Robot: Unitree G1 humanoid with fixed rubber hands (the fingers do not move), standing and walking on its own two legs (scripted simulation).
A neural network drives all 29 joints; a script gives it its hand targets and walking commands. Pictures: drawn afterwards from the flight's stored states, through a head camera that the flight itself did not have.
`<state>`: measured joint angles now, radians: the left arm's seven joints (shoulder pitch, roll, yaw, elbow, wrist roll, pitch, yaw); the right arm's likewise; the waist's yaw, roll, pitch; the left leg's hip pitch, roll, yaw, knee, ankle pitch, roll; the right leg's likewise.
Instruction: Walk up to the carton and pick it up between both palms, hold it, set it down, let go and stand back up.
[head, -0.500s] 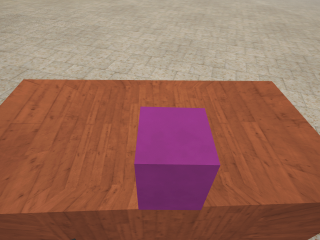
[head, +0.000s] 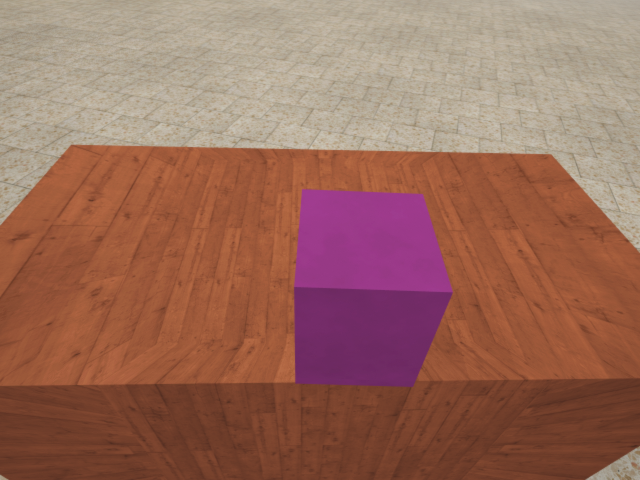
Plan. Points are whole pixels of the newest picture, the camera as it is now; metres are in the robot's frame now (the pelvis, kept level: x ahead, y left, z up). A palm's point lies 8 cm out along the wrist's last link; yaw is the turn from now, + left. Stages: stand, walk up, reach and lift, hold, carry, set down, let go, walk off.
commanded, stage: stand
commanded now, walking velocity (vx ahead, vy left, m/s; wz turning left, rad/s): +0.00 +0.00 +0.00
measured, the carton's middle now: (358, 289) +0.45 -0.06 -0.02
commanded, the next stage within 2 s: none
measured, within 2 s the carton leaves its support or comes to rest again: neither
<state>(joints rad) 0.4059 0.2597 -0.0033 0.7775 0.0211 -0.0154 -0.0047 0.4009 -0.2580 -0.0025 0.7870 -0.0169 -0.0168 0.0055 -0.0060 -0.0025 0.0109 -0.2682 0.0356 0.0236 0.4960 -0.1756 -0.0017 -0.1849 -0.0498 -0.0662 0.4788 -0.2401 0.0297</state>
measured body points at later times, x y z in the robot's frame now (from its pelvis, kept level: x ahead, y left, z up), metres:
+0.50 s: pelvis +0.00 -0.01 +0.00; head -0.01 -0.01 +0.45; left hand +0.01 +0.24 -0.14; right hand +0.03 -0.27 -0.13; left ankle +0.06 +0.12 -0.74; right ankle +0.02 -0.14 -0.74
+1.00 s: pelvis +0.03 -0.01 +0.00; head +0.03 +0.00 +0.45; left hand +0.06 +0.24 -0.14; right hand +0.06 -0.26 -0.13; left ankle +0.06 +0.12 -0.74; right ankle +0.02 -0.14 -0.74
